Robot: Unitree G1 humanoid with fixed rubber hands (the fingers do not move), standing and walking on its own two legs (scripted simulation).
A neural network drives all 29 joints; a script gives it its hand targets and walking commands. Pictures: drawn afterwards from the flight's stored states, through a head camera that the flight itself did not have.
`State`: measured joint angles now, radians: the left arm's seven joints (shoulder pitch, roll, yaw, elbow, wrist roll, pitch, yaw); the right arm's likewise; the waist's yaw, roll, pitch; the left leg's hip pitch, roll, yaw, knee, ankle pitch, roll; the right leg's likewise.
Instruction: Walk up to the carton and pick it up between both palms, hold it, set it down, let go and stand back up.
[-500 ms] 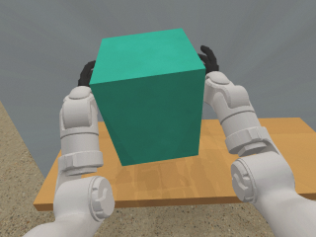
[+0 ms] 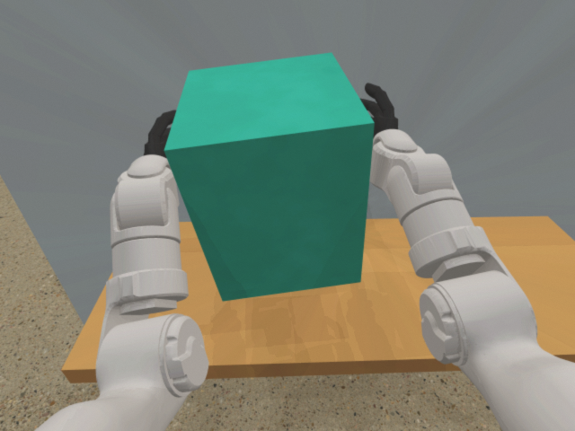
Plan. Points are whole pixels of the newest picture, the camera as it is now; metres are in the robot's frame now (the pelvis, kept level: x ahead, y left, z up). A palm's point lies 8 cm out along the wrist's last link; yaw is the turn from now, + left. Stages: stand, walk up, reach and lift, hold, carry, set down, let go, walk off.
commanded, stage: hold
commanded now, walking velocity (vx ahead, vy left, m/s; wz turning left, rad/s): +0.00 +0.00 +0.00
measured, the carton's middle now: (276, 178) +0.39 -0.01 +0.23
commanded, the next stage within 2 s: none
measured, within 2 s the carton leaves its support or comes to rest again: neither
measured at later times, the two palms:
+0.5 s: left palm (155, 171) +0.37 +0.15 +0.26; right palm (377, 144) +0.37 -0.14 +0.28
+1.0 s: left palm (161, 167) +0.38 +0.14 +0.26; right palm (383, 142) +0.37 -0.15 +0.29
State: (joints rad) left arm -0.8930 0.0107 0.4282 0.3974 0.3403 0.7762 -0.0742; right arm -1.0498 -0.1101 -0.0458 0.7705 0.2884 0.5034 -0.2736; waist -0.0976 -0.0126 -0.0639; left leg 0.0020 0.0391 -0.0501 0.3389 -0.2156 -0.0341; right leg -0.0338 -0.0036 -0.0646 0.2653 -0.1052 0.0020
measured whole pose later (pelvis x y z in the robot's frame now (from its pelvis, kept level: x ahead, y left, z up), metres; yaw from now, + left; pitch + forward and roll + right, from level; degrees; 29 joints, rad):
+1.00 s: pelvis +0.00 +0.00 +0.00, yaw +0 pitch -7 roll -1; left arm -0.90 0.02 0.43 0.41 0.33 0.77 -0.07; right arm -1.05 -0.10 -0.05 0.77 0.28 0.50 -0.27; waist -0.10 -0.01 -0.06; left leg 0.00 0.04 -0.05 0.34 -0.21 -0.04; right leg -0.04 0.00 -0.07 0.27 -0.10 0.00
